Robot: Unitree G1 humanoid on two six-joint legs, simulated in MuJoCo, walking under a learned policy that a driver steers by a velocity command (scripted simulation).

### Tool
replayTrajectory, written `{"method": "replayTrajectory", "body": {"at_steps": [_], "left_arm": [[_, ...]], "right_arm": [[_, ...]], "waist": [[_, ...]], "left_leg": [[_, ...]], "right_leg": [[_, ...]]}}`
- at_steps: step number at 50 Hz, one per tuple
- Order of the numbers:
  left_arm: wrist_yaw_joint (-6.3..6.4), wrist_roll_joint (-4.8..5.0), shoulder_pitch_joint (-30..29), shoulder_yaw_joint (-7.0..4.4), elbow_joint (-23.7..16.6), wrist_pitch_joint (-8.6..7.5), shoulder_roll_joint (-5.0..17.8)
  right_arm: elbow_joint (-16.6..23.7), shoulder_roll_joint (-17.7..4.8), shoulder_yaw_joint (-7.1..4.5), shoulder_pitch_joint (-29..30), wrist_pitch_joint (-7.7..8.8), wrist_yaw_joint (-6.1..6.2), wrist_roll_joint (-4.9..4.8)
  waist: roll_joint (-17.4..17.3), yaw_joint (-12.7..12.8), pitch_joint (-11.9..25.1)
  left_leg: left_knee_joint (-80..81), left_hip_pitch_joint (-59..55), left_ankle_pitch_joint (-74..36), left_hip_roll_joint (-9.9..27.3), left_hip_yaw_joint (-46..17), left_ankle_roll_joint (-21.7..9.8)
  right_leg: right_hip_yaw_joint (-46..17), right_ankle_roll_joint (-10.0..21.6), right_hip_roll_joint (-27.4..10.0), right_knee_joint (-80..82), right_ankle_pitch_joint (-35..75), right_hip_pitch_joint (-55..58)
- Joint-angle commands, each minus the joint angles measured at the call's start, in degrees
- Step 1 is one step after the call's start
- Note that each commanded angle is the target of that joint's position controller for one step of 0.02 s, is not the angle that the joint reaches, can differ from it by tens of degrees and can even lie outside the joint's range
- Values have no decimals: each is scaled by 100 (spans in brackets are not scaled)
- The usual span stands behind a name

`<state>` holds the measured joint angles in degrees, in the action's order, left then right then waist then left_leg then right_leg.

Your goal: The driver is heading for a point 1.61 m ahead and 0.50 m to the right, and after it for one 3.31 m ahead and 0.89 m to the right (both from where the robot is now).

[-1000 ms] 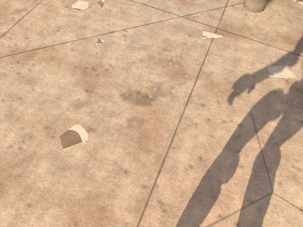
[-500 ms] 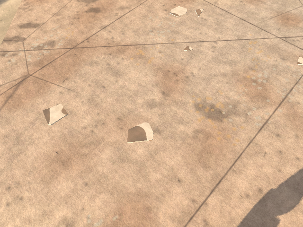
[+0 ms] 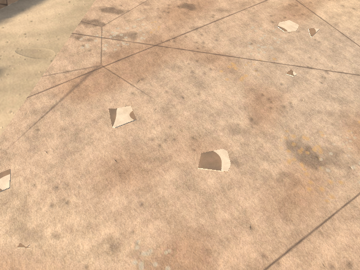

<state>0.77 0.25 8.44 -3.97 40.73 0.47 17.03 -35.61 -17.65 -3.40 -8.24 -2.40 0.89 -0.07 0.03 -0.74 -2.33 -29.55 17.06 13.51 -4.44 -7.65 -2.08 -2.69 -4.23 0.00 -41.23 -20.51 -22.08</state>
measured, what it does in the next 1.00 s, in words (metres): steps on the spot: right foot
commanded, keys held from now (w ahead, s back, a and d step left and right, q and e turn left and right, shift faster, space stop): no key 1.00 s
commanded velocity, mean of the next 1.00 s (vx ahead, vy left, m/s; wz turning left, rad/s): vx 0.00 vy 0.00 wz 0.07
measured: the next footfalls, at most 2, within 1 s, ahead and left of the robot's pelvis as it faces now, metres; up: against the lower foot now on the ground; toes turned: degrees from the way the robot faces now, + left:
right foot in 0.06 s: +0.05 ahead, -0.14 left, +0.00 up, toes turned +3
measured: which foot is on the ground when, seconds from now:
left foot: down 0.00-1.00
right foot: up 0.00-0.04, down 0.06-1.00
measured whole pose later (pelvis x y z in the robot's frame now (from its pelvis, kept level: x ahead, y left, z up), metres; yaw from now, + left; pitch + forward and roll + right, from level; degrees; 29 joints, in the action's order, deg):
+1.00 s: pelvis +0.02 -0.04 +0.00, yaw +2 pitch -2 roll +0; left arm 0.4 -0.3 13.1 -0.5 49.0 -1.7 13.5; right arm -53.2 -13.5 -2.8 -12.4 -1.5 3.0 0.4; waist -0.3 0.0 -2.2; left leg -27.2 10.8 14.8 -0.8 -7.7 2.4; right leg 0.3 2.2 2.0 -27.8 -16.5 -9.7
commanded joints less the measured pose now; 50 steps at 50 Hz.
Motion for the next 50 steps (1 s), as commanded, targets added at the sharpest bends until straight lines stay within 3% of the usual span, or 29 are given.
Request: {"method": "replayTrajectory", "body": {"at_steps": [1, 2, 3, 4, 5, 6, 8, 11, 18, 35, 50], "left_arm": [[-64, 2, 70, -111, -402, -154, 427], [-76, -67, 156, -95, -394, -189, 408], [-51, -176, 228, -134, -459, -211, 720], [-45, -252, -69, -139, -454, -205, 940], [-60, -232, -259, -35, -507, -225, 567], [-75, -199, -412, 21, -529, -247, 423], [-76, -130, -250, -1, -457, -275, 537], [-59, -150, -112, 61, -442, -284, 461], [-43, -105, 64, 117, -437, -253, 349], [-57, -75, 273, 176, -23, -285, 259], [-18, -51, 487, 206, 635, -281, 309]], "right_arm": [[299, -740, -153, 218, 57, -6, -41], [239, -589, -94, 120, 78, -2, -47], [203, -393, -30, -117, 121, 3, 56], [164, -313, -29, -450, 159, -1, 75], [142, -509, -61, -336, 163, 27, 135], [108, -610, -106, -221, 151, 37, 117], [71, -475, -86, -1, 88, 47, 146], [-55, -404, -68, -127, 71, -8, 94], [-311, -291, -63, -224, 187, 11, 82], [-835, -225, -62, -433, 146, 167, 58], [-1641, -195, -71, -484, 150, 232, 40]], "waist": [[-868, 126, 633], [-712, 198, 628], [-112, 61, 754], [957, -387, 641], [1111, -275, 630], [998, -248, 506], [933, -71, 443], [544, -9, 228], [-108, 112, 347], [-10, 56, 251], [17, 77, 112]], "left_leg": [[500, -373, -1418, 1358, -1452, -913], [436, -176, -1078, 1178, -1400, -657], [-22, 127, -296, 822, -1078, -280], [-391, 292, 831, 175, -255, 68], [-419, -94, 1049, 323, -90, 294], [-273, -252, 702, 387, -40, 342], [52, -406, 5, 408, -48, 350], [222, -423, -243, 470, -127, 192], [348, -356, -697, 545, -254, 187], [331, -701, -1039, 559, -236, 245], [505, -777, -1006, 530, -120, 366]], "right_leg": [[119, 182, 12, 1239, 605, 716], [13, 290, -99, 1928, 1382, 1215], [-650, 512, -824, 2037, 2371, 1720], [-1315, 1157, -1410, 2049, 2812, 1394], [-1583, 1592, -1644, 2257, 2327, 903], [-1343, 1457, -1383, 2251, 1840, 845], [-953, 1002, -929, 2166, 1065, 874], [-528, 690, -597, 2058, 457, 713], [-236, 676, -377, 1645, 971, 1041], [-146, 642, -267, 1736, 1204, 935], [-231, 728, -286, 2015, 1193, 1031]]}}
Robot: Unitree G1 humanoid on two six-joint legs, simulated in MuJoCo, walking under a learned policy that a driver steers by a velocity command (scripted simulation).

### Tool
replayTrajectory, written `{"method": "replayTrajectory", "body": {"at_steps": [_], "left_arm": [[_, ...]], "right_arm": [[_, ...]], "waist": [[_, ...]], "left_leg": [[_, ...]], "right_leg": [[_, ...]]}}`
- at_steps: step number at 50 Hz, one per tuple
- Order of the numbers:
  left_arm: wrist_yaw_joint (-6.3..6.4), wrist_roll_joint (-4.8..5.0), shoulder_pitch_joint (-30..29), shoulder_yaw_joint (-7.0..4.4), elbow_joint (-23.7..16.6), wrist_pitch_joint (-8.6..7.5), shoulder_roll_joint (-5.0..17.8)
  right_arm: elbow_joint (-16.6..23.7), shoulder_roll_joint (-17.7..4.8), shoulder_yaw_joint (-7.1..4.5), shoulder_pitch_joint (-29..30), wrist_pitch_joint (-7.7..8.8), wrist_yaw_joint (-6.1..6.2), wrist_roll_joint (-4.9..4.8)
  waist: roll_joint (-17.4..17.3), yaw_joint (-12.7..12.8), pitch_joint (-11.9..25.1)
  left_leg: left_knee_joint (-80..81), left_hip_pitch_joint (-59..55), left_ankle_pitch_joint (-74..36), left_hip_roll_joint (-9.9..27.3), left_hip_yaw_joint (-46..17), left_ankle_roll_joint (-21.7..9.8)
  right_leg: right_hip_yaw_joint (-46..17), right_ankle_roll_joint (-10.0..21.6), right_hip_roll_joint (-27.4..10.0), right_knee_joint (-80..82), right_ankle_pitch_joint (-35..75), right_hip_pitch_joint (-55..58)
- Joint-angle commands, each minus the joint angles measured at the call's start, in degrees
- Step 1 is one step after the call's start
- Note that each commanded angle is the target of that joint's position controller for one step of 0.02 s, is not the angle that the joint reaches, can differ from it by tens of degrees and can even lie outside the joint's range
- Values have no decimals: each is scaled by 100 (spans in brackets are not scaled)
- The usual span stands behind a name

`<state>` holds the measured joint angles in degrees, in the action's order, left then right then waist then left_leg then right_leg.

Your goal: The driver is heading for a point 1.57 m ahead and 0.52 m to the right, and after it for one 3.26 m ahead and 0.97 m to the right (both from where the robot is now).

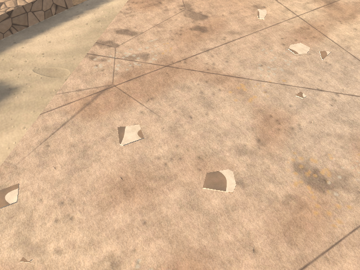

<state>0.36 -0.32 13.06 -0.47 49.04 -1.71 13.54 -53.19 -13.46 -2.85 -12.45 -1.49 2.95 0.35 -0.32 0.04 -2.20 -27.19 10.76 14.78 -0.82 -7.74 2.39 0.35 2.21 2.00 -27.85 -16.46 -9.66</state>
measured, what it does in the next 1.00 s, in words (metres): walks ahead: left foot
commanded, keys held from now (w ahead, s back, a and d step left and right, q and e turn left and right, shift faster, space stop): no key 0.36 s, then w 0.24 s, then w+e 0.34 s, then e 0.06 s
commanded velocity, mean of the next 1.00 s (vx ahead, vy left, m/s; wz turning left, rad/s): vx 0.20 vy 0.00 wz -0.12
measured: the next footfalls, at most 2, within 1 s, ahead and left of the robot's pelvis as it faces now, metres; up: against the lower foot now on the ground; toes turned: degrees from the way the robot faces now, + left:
left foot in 0.70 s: +0.13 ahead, +0.16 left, +0.00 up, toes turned +0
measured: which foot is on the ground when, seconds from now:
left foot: down 0.00-0.42, up 0.44-0.68, down 0.70-1.00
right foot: down 0.00-0.70, up 0.72-1.00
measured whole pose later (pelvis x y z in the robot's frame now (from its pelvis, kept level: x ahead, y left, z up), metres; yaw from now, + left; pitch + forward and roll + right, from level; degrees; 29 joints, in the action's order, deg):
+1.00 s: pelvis +0.18 +0.06 +0.00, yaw -10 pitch +0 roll +1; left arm -1.2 1.7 11.2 -3.2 49.1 -2.5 15.9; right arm -60.1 -11.7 -1.4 -21.9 5.8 1.1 1.2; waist 2.5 -3.1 -0.8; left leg -12.6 -3.2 16.2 -1.9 10.5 -2.1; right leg -3.9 1.3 -4.9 -51.2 -1.7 -39.0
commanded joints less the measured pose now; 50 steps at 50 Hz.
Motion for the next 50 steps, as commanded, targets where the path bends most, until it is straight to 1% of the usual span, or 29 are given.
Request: {"method": "replayTrajectory", "body": {"at_steps": [1, 10, 18, 19, 20, 21, 22, 23, 24, 25, 26, 28, 30, 31, 32, 33, 34, 35, 36, 37, 38, 39, 40, 41, 42, 44, 46, 48, 50], "left_arm": [[25, 8, 36, -142, -149, -60, 661], [47, 21, 135, -118, 214, -30, 683], [57, 30, 225, -96, 455, -3, 683], [67, 27, 310, -90, 523, 6, 663], [86, 51, 341, -116, 553, 24, 743], [109, 93, 403, -186, 563, 43, 969], [129, 126, 550, -243, 586, 47, 1158], [153, 134, 655, -306, 597, 21, 1310], [168, 88, 743, -332, 605, -38, 1328], [164, 63, 754, -330, 593, -105, 1251], [154, 97, 712, -320, 555, -150, 1146], [136, 179, 582, -321, 463, -176, 1066], [120, 198, 577, -350, 454, -148, 1158], [104, 221, 591, -361, 460, -116, 1203], [93, 254, 521, -368, 446, -77, 1239], [80, 256, 500, -353, 420, -53, 1204], [66, 235, 449, -293, 382, -62, 1031], [27, 186, 250, -178, 271, -104, 661], [16, 120, 177, -56, 28, -187, 167], [43, 273, 315, -154, -56, -255, 484], [35, 383, 389, -231, -36, -295, 796], [9, 372, 427, -271, 26, -315, 874], [19, 316, 472, -296, 100, -315, 804], [0, 282, 409, -326, 113, -293, 783], [-50, 267, 410, -336, 138, -261, 713], [-123, 251, 319, -327, 89, -188, 522], [-142, 244, -42, -311, -133, -142, 425], [-157, 220, -486, -281, -399, -150, 360], [-226, 136, -928, -220, -653, -160, 224]], "right_arm": [[59, -614, -125, -68, 63, 28, -4], [-393, -602, -90, -123, 91, 47, -16], [-670, -579, -43, -187, 104, 56, -24], [-731, -505, -21, -271, 98, 60, -25], [-745, -469, -10, -249, 94, 66, -47], [-694, -485, -13, -145, 114, 64, -76], [-570, -508, -5, 48, 175, 44, -90], [-418, -543, 6, 301, 277, 2, -105], [-320, -576, -5, 485, 372, -51, -142], [-306, -607, -30, 475, 450, -105, -169], [-332, -605, -46, 374, 520, -159, -184], [-325, -563, -51, 440, 651, -239, -202], [-329, -412, -18, 480, 723, -297, -186], [-354, -396, -19, 400, 739, -320, -188], [-454, -413, -42, 111, 745, -329, -200], [-610, -492, -92, -293, 728, -315, -204], [-743, -610, -156, -749, 706, -278, -221], [-806, -887, -241, -1312, 710, -216, -208], [-791, -1440, -325, -1854, 708, -181, -107], [-823, -1491, -304, -1808, 800, -257, 42], [-641, -1138, -198, -1210, 877, -291, -37], [-511, -837, -111, -776, 915, -316, -115], [-427, -758, -76, -483, 914, -333, -105], [-420, -641, -43, -421, 899, -334, -73], [-440, -527, -12, -501, 880, -324, -12], [-487, -567, -14, -755, 876, -277, 67], [-461, -686, -27, -792, 859, -224, 98], [-364, -748, -16, -631, 810, -162, 104], [-282, -843, -16, -577, 742, -75, 69]], "waist": [[55, 1, 91], [71, 18, 44], [65, 29, 17], [117, 33, 143], [230, 71, 68], [513, 149, -70], [815, 233, -267], [979, 319, -529], [959, 369, -736], [821, 328, -791], [632, 250, -732], [449, 208, -552], [578, 179, -308], [611, 106, -258], [568, -88, -207], [502, -265, -129], [406, -495, -13], [-136, -800, 136], [-1523, -842, 552], [-1396, -706, 509], [-860, -437, -102], [-791, -282, -379], [-677, -152, -419], [-663, -122, -475], [-682, -126, -381], [-536, -165, -257], [-374, -194, -361], [-309, -199, -560], [-337, -243, -589]], "left_leg": [[284, -143, -1124, 167, -102, -77], [385, -95, -1071, 165, -25, -50], [440, -57, -1050, 170, 32, -45], [392, -90, -638, 87, 145, -52], [176, 73, -37, -55, 325, -74], [-294, 468, 665, -231, 575, -100], [-797, 1030, 995, -218, 707, -145], [-1373, 1420, 1020, 17, 687, -201], [-2008, 1898, 1218, 246, 536, -252], [-2497, 2370, 1385, 423, 438, -304], [-2626, 2658, 1357, 554, 411, -358], [-1921, 2457, 1034, 624, 564, -408], [-1108, 1568, 634, 423, 874, -338], [-697, 977, 355, 272, 1020, -285], [-229, 288, -197, 115, 1179, -242], [-17, -416, -485, -44, 1258, -186], [111, -1098, -438, -42, 1192, -193], [561, -1827, 96, 674, 263, -380], [1314, -2396, 1211, 2025, -1763, -885], [1808, -1913, 2351, 2624, -3193, -1495], [1898, -1551, 2649, 2505, -2713, -1428], [1967, -1303, 2068, 2160, -1936, -1152], [1999, -1150, 1234, 1919, -1266, -935], [1972, -1074, 293, 1687, -579, -752], [1921, -1033, -391, 1478, -50, -644], [1890, -1046, -1301, 1370, 499, -728], [1999, -962, -1698, 1406, 770, -866], [2051, -766, -2281, 1344, 1133, -875], [1900, -539, -3240, 1231, 1614, -780]], "right_leg": [[-539, 89, -486, 692, 791, -201], [-562, 121, -475, 787, 867, -110], [-556, 132, -451, 820, 959, -65], [-567, 152, -429, 921, 308, -9], [-696, 242, -455, 1084, -747, -51], [-1091, 457, -673, 1338, -1857, -63], [-1814, 761, -1194, 1728, -2759, -26], [-2534, 1086, -1758, 2086, -3065, -160], [-2962, 1322, -2094, 2293, -2847, -116], [-3078, 1421, -2236, 2319, -2483, 161], [-2939, 1380, -2207, 2273, -2146, 464], [-2199, 1087, -1860, 2196, -1346, 655], [-1483, 947, -1470, 2030, -768, 321], [-1330, 941, -1339, 1918, -686, -61], [-1230, 909, -1237, 1724, -718, -498], [-1222, 850, -1127, 1464, -772, -938], [-1168, 721, -969, 1081, -765, -1363], [-781, 399, -552, -189, -639, -1985], [-148, 36, 20, -2302, -1264, -2893], [-765, 106, 45, -3514, -1601, -3250], [-1041, 211, -308, -3959, -1085, -3653], [-1030, 253, -476, -3974, -516, -3644], [-1036, 249, -590, -3825, -65, -3500], [-990, 226, -696, -3607, 296, -3385], [-872, 195, -720, -3557, 594, -3215], [-710, 76, -735, -3561, 958, -3248], [-666, -49, -755, -3214, 1244, -3449], [-481, -129, -707, -2423, 1558, -3399], [42, -161, -628, -1595, 1869, -2916]]}}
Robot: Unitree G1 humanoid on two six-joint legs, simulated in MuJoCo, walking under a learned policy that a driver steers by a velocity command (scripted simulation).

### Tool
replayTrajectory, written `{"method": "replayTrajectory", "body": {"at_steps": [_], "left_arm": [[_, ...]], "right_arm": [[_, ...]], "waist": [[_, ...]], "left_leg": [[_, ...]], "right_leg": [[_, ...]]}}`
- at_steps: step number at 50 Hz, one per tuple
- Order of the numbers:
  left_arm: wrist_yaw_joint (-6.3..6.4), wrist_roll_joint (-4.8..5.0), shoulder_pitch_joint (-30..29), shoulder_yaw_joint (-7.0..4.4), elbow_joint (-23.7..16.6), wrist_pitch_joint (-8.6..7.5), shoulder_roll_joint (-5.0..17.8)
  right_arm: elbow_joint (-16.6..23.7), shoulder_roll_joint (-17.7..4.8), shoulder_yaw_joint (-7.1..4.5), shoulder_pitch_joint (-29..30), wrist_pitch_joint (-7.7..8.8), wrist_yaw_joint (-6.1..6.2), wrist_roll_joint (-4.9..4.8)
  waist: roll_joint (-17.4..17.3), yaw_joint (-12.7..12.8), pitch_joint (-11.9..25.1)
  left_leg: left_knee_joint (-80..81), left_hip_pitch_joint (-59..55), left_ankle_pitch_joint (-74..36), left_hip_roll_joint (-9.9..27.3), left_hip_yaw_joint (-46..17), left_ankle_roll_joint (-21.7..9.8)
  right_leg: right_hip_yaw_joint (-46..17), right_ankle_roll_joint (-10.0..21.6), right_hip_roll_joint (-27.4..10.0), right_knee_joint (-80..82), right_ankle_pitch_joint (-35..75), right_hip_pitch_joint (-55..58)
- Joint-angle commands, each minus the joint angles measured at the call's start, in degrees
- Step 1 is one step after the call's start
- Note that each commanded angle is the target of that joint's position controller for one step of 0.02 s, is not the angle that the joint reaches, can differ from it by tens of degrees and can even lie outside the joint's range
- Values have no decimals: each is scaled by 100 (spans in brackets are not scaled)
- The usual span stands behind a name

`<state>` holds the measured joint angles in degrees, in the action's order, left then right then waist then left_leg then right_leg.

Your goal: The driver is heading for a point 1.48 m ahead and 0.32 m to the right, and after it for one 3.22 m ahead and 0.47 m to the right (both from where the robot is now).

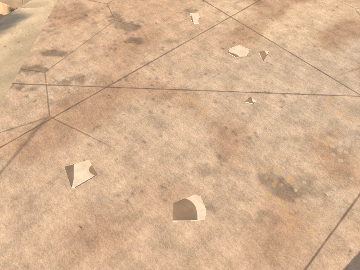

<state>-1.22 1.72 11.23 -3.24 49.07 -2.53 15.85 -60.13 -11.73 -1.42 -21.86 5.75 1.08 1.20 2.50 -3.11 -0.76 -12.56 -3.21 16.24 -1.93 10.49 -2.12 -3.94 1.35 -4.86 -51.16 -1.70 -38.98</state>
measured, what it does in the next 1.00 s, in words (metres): walks ahead, turning right: right foot, then left foot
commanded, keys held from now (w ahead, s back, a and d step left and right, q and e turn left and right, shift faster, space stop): e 0.42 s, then w+e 0.28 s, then w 0.30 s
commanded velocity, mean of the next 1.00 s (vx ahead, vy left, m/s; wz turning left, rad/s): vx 0.27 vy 0.00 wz -0.49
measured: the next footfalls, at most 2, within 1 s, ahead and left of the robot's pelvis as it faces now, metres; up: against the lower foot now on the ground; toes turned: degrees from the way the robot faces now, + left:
right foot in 0.16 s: +0.26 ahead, -0.11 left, +0.00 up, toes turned -7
left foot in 0.66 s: +0.32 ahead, +0.10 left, +0.00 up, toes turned -27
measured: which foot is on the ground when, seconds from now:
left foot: down 0.00-0.18, up 0.20-0.64, down 0.66-1.00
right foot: up 0.00-0.14, down 0.16-0.66, up 0.68-1.00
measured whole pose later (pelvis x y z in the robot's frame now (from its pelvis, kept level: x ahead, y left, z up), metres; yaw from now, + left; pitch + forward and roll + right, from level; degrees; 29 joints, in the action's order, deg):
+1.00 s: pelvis +0.32 -0.04 +0.00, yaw -30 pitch +3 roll +0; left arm -1.8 1.0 7.7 -3.4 37.7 -2.8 15.6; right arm -47.5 -14.4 -2.7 -25.9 4.6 0.3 -0.6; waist 2.4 -5.6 0.5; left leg -14.6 0.3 16.8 1.6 2.1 0.2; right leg -2.2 -0.7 -3.2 -41.9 -3.8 -36.5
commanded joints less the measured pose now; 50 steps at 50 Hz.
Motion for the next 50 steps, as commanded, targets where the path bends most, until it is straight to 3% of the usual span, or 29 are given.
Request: {"method": "replayTrajectory", "body": {"at_steps": [1, 3, 5, 7, 8, 9, 10, 11, 12, 13, 14, 15, 17, 20, 22, 24, 29, 31, 32, 33, 34, 35, 36, 37, 38, 40, 42, 46, 50], "left_arm": [[-116, -101, -955, 80, -777, -68, -65], [-211, -100, -1047, 72, -939, -26, -55], [-279, -106, -644, -27, -968, 1, 169], [-300, -94, 308, -238, -801, -5, 622], [-215, -111, 933, -384, -657, -12, 912], [-39, -135, 995, -447, -642, 34, 1368], [-31, -334, 700, -456, -989, -8, 1715], [-38, -280, 604, -407, -1093, 24, 1299], [-30, -180, 125, -331, -1160, 4, 1046], [-6, -76, -220, -285, -1176, 10, 859], [19, -68, -396, -254, -1222, 29, 760], [26, -148, -421, -251, -1236, 51, 749], [45, -215, -389, -288, -1241, 47, 840], [153, -164, -245, -345, -1259, 109, 993], [235, -103, -242, -341, -1312, 199, 983], [293, -61, -306, -331, -1373, 242, 993], [303, -71, -20, -345, -1363, 248, 1054], [276, -64, -33, -310, -1387, 271, 991], [277, -48, -140, -277, -1419, 292, 916], [279, -43, -161, -220, -1453, 290, 739], [267, -57, -41, -95, -1468, 266, 254], [227, -7, -278, -119, -1811, 152, 340], [196, -62, -336, -202, -1802, 73, 748], [164, -79, -203, -245, -1659, 52, 852], [152, -102, -6, -242, -1489, 54, 765], [90, -108, -65, -204, -1438, -9, 561], [64, -88, -264, -167, -1488, -59, 433], [-3, -113, -883, -58, -1684, -120, 215], [-139, -24, -1433, 5, -1828, -197, 123]], "right_arm": [[402, -1066, -168, 229, -20, 152, -52], [395, -1175, -198, 66, -117, 202, -119], [515, -1320, -261, 229, -213, 253, -180], [728, -1422, -322, 496, -315, 276, -185], [853, -1398, -316, 625, -315, 248, -198], [1044, -857, -158, 255, -242, 160, 50], [1181, -532, -19, -527, -120, 30, 24], [1181, -1157, -187, -6, -50, -44, -115], [1428, -1200, -210, 528, -62, -31, -256], [1398, -1126, -221, 646, -121, 60, -186], [1429, -1213, -269, 664, -217, 140, -126], [1467, -1245, -300, 602, -311, 159, -93], [1544, -1056, -280, 486, -395, 193, -36], [1727, -997, -266, 733, -460, 269, -11], [1855, -1025, -274, 954, -497, 277, -36], [2000, -1041, -273, 1252, -464, 227, -71], [2176, -1079, -280, 1530, -165, 68, -167], [2147, -1083, -315, 1292, -66, 22, -234], [2059, -1061, -341, 1008, -25, 11, -261], [1954, -1204, -409, 647, 0, 32, -246], [1880, -1517, -480, 86, -10, 69, -135], [1853, -1941, -580, -22, -32, -1, 89], [1944, -1704, -558, 308, 15, -25, 50], [1997, -1344, -471, 456, 31, -3, -68], [2024, -1185, -416, 487, 25, -1, -114], [1929, -1127, -369, 333, 30, 2, -95], [1857, -1122, -364, 152, 56, -22, -71], [1716, -1208, -361, -45, -3, -41, -159], [1537, -1405, -383, -376, -77, -69, -226]], "waist": [[-592, 5, -692], [-641, 40, -547], [-830, 353, -192], [-847, 873, 423], [-564, 1236, 743], [801, 827, 1253], [1289, 348, 2474], [254, 773, 2594], [-21, 627, 1605], [-585, 394, 939], [-481, 270, 658], [-286, 159, 569], [-19, 72, 590], [103, 161, 798], [197, 230, 894], [482, 325, 758], [634, 523, 675], [663, 359, 587], [590, 144, 483], [364, -32, 440], [-540, -102, 771], [-1667, -20, 259], [-1406, 128, -187], [-1184, 162, -260], [-1039, 206, -164], [-982, 138, -245], [-948, 64, -261], [-1008, -120, -338], [-1055, -331, -463]], "left_leg": [[280, 828, -3748, 1357, -73, -306], [-134, 544, -4318, 1471, 71, -309], [-846, 244, -5504, 1595, 133, -266], [-2253, 270, -5897, 1565, 85, -172], [-3498, 740, -4992, 1248, 127, 51], [-5373, 2266, -219, 608, 72, 333], [-7286, 3766, 2672, -402, -1046, 546], [-7443, 3922, 2146, -48, -1817, 431], [-7076, 4188, 1540, 142, -1663, 333], [-6568, 4133, 1123, 396, -1587, 383], [-6170, 3867, 894, 520, -1595, 417], [-5928, 3455, 761, 558, -1605, 435], [-5491, 3179, 611, 472, -1510, 538], [-4807, 3357, 390, 372, -1545, 716], [-4373, 3459, 86, 369, -1630, 772], [-3784, 3499, -150, 326, -1623, 758], [-2544, 2928, 103, 116, -1547, 577], [-1905, 2256, 167, 36, -1454, 412], [-1269, 1682, -167, 73, -1390, 295], [-829, 872, -230, 435, -1553, 117], [-504, 2, 645, 1633, -2677, -241], [132, 69, 2087, 2462, -4619, -826], [186, 350, 2428, 2532, -4669, -983], [180, 358, 2174, 2221, -4138, -846], [164, 290, 1734, 1932, -3657, -681], [289, 470, 799, 1674, -2960, -631], [383, 562, 80, 1537, -2451, -689], [473, 665, -810, 1397, -1828, -727], [372, 744, -1217, 1479, -1569, -734]], "right_leg": [[686, -72, 120, 972, 441, 199], [870, 19, 241, 1269, 302, 442], [973, 245, 484, 1360, -91, 932], [980, 563, 794, 1638, -272, 2040], [744, 769, 832, 2319, 430, 3061], [-771, 1148, -336, 2001, 2866, 4601], [-3744, 2685, -1833, 2291, 3511, 5948], [-3400, 2493, -1579, 2833, 2397, 5474], [-2627, 2110, -1257, 3059, 1527, 4618], [-2091, 1745, -916, 3259, 957, 3687], [-1813, 1618, -737, 3356, 774, 3003], [-1625, 1552, -553, 3475, 689, 2476], [-1366, 1562, -348, 3467, 1165, 2042], [-1399, 1498, -274, 3354, 1055, 2160], [-1603, 1366, -172, 3438, -475, 2214], [-1935, 1241, -86, 3674, -2236, 2131], [-2415, 1185, -171, 3580, -2833, 2310], [-2571, 1111, -89, 3460, -3073, 2094], [-2539, 985, 71, 3296, -3246, 1788], [-2312, 736, 345, 2826, -3396, 1175], [-1402, 355, 890, 1130, -3457, 483], [-735, 308, 1312, 198, -3180, -959], [-808, 239, 764, -463, -2643, -1306], [-773, 160, 703, -663, -2172, -1337], [-685, 58, 655, -811, -1866, -1190], [-533, -57, 564, -1010, -1262, -1058], [-339, -135, 504, -877, -813, -959], [220, -253, 224, 350, -167, -506], [573, -187, 339, 1468, -179, 297]]}}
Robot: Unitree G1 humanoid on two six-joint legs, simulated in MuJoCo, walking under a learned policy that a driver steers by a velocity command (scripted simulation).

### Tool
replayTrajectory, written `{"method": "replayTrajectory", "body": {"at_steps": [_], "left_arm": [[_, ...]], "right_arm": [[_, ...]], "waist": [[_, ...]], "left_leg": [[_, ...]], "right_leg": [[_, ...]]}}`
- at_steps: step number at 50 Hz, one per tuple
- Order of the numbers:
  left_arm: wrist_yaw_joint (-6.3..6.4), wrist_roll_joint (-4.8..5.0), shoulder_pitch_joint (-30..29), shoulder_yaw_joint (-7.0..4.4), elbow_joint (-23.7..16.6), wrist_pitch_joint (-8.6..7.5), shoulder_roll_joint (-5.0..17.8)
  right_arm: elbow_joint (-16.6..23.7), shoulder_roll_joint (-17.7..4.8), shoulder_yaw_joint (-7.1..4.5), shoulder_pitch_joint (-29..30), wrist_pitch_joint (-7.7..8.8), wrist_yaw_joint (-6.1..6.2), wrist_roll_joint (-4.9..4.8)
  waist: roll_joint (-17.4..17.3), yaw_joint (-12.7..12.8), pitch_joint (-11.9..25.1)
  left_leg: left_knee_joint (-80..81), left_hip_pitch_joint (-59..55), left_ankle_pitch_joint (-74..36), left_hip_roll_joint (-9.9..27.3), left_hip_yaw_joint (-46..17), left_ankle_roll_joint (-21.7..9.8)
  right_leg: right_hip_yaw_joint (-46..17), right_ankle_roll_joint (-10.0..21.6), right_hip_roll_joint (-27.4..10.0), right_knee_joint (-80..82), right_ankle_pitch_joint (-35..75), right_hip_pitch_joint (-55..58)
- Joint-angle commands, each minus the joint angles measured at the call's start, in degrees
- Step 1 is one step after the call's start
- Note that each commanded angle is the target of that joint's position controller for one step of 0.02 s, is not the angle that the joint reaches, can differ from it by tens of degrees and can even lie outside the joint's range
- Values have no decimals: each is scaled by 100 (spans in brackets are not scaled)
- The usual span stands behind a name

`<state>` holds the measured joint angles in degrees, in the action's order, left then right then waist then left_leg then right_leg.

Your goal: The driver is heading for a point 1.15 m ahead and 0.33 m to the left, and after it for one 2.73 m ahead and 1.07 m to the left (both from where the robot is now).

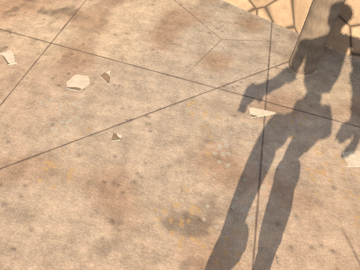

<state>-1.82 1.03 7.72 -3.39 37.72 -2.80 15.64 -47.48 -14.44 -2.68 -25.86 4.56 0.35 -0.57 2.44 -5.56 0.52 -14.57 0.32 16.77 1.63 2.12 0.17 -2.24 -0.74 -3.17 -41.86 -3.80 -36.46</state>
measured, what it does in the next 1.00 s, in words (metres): walks ahead, turning left: right foot, then left foot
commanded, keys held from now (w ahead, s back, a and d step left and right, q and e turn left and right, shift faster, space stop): w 0.14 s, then w+q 0.86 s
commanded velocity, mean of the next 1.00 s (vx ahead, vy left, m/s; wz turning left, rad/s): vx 0.49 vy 0.00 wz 0.33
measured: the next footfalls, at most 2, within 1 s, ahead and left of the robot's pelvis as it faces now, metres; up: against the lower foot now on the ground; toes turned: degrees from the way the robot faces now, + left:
right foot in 0.12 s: +0.21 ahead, -0.14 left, +0.00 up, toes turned -2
left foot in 0.66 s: +0.51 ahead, +0.11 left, +0.00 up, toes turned +15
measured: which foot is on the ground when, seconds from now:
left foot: down 0.00-0.14, up 0.16-0.64, down 0.66-1.00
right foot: up 0.00-0.10, down 0.12-0.64, up 0.66-1.00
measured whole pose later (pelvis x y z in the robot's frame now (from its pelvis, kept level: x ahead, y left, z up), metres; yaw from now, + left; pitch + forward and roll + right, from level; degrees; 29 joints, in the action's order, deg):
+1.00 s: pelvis +0.54 +0.05 +0.00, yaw +25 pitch +2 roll +0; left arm -0.5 -0.5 2.7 -2.3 40.0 -5.2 16.7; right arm -38.9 -16.7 -3.5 -19.0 2.6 0.2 -1.0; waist 1.8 -3.7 -2.5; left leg -21.2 8.8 13.6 -6.7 -7.8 -5.1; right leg -6.5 -3.9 -4.2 -37.5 0.4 -37.2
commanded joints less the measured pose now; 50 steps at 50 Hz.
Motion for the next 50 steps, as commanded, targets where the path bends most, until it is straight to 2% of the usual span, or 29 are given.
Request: {"method": "replayTrajectory", "body": {"at_steps": [1, 3, 4, 5, 6, 7, 8, 9, 10, 11, 12, 13, 15, 18, 23, 27, 30, 31, 32, 33, 34, 35, 36, 37, 38, 39, 42, 47, 50], "left_arm": [[-104, 64, -1149, 13, -727, -183, 183], [-139, 81, -1089, -28, -756, -210, 318], [-135, 72, -825, -87, -702, -219, 442], [-102, 47, -197, -191, -512, -214, 611], [-39, 21, 706, -329, -243, -193, 890], [69, -64, 1848, -441, -52, -130, 1378], [31, -104, 1902, -427, 27, -127, 1604], [40, -83, 1749, -297, 37, -140, 1027], [55, -49, 1384, -211, 54, -154, 812], [47, -62, 1001, -154, 43, -172, 659], [30, -99, 719, -124, 46, -196, 516], [29, -151, 562, -117, 77, -237, 446], [26, -151, 473, -149, 208, -355, 432], [69, -185, 521, -193, 408, -433, 521], [166, -126, 692, -224, 604, -409, 746], [213, -24, 1072, -284, 823, -226, 947], [286, -12, 1007, -341, 799, -61, 1186], [316, -17, 970, -354, 774, -6, 1254], [344, 6, 870, -334, 735, 22, 1246], [362, -83, 988, -234, 629, -27, 1025], [224, -232, 1656, 46, 356, -196, 151], [118, -38, 986, -45, 311, -422, 738], [74, 156, 424, -100, 106, -520, 940], [108, 87, 300, -55, 65, -568, 827], [150, -47, 293, -81, 116, -556, 824], [154, -98, 429, -114, 138, -490, 859], [184, -199, 529, -91, 160, -303, 693], [168, -186, -562, 41, -107, -283, 412], [98, -95, -1004, 27, -236, -343, 492]], "right_arm": [[227, -1168, -263, -40, 21, -6, -77], [154, -1244, -286, -59, -39, -3, -131], [140, -1307, -301, 1, -69, 12, -142], [136, -1309, -295, 83, -94, 33, -162], [172, -1201, -247, 80, -88, 55, -126], [401, -786, -80, 110, -42, 63, 96], [482, -230, 82, -504, 84, 26, -10], [428, -902, -98, 34, 161, 4, -197], [570, -1058, -157, 514, 179, -18, -274], [550, -963, -145, 683, 160, 4, -198], [539, -885, -162, 719, 108, 3, -115], [477, -769, -157, 558, 28, -21, -116], [425, -543, -130, 435, -109, -26, -133], [591, -514, -141, 791, -167, 1, -88], [949, -341, -31, 1800, -83, -185, -47], [1369, -377, -18, 2398, -82, -355, -71], [1532, -627, -143, 2166, -131, -423, -74], [1462, -813, -247, 1663, -160, -410, -77], [1282, -1092, -411, 791, -178, -348, -87], [1141, -1553, -586, -31, -253, -219, -89], [1213, -2053, -625, 233, -192, -207, -92], [1337, -1507, -488, -10, -137, -218, -56], [1295, -1271, -414, 214, -87, -221, 1], [1333, -1168, -382, 589, -62, -218, -26], [1411, -1023, -335, 946, -63, -210, -14], [1507, -922, -291, 1132, -56, -186, 64], [1458, -992, -304, 1171, -24, -120, 22], [1260, -1164, -352, 825, -109, 31, -50], [1127, -1226, -377, 566, -155, 40, -80]], "waist": [[-1078, -83, -620], [-1164, 84, -602], [-1197, 312, -428], [-1086, 706, -13], [-937, 1129, 628], [77, 1500, 1657], [1575, 1079, 2358], [849, 1298, 1672], [644, 1183, 861], [195, 977, 499], [211, 796, 193], [363, 618, 110], [285, 451, -45], [92, 451, -332], [-86, 798, -598], [-149, 974, -708], [162, 679, -243], [258, 380, 95], [177, -122, 549], [-453, -442, 1114], [-1826, 369, 1673], [-1082, -148, 2227], [-805, -157, 1314], [-232, 123, 758], [-84, 357, 424], [-238, 550, 353], [-335, 702, 203], [-618, 320, -27], [-745, 133, -38]], "left_leg": [[522, 304, -1357, 1214, -777, -970], [325, 58, -1922, 1407, -841, -921], [8, -22, -2842, 1428, -772, -855], [-728, 21, -3927, 1258, -487, -728], [-1837, 540, -4150, 992, -213, -552], [-3883, 1974, -2026, 657, 16, -308], [-5460, 3795, 1672, -272, -507, -100], [-6010, 4381, 1518, 32, -975, -151], [-5947, 4578, 952, 263, -825, -225], [-5684, 4315, 453, 490, -740, -202], [-5413, 4124, 118, 612, -730, -156], [-5339, 3786, -135, 708, -776, -131], [-5273, 3645, -351, 691, -786, -51], [-4735, 4040, -979, 608, -959, 61], [-2847, 3775, -2342, 439, -416, -80], [-2215, 4172, -1875, 350, -164, -322], [-2166, 3427, -994, -134, 326, -620], [-2184, 2755, -733, -374, 452, -758], [-1859, 1453, -963, -595, 432, -967], [-1709, -306, -1054, 65, -740, -1293], [-1145, -2205, -125, 1525, -4122, -2439], [-407, -2448, 429, 1716, -5011, -2466], [-270, -1817, 48, 1553, -4135, -2123], [-265, -911, -611, 1303, -3445, -1938], [-210, -155, -1313, 1079, -2907, -1816], [-92, 338, -1788, 937, -2623, -1794], [122, 1086, -2459, 738, -2127, -1824], [12, 1537, -1875, 236, -1578, -1388], [-159, 1400, -1358, 339, -1904, -1260]], "right_leg": [[426, 95, 196, 708, -95, 161], [430, 308, 263, 1047, -382, 477], [491, 439, 375, 1219, -434, 959], [593, 616, 512, 1500, -245, 1895], [479, 802, 413, 1463, -120, 3310], [-1135, 1217, -1004, 1204, 49, 5222], [-3723, 2022, -2089, 2091, -1333, 6325], [-3457, 1787, -1908, 2400, -1801, 5720], [-2507, 1550, -1703, 2484, -1431, 4957], [-1912, 1410, -1434, 2647, -923, 4206], [-1439, 1350, -1208, 2852, -593, 3653], [-1083, 1298, -1080, 3062, -375, 3265], [-581, 1328, -1042, 3319, 244, 2869], [31, 1300, -1025, 3469, 910, 2781], [824, 1068, -918, 3601, 1037, 2964], [1017, 961, -1234, 3198, 1642, 4035], [1259, 762, -1257, 2160, 4132, 4455], [1324, 697, -1200, 1370, 4847, 4419], [1438, 545, -1019, 178, 4741, 3907], [1436, 318, -747, -1578, 2901, 2540], [738, -18, 547, -3615, -2853, -48], [-444, 82, 505, -4073, -2952, -636], [-438, 205, 240, -3853, -2390, -987], [-385, 240, -12, -3313, -1912, -821], [-332, 192, -173, -2828, -1695, -486], [-371, 142, -284, -2638, -1534, -90], [-197, -162, -293, -1971, -1250, 200], [-61, -370, 67, 191, 530, 516], [-108, -327, 280, 883, 884, 820]]}}
Velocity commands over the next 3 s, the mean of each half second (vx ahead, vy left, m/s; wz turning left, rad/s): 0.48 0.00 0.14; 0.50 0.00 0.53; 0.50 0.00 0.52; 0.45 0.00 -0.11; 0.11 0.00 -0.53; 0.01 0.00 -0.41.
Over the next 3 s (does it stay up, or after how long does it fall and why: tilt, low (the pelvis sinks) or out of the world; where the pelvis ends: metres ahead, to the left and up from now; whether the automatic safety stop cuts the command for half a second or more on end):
stays up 1.09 0.44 -0.01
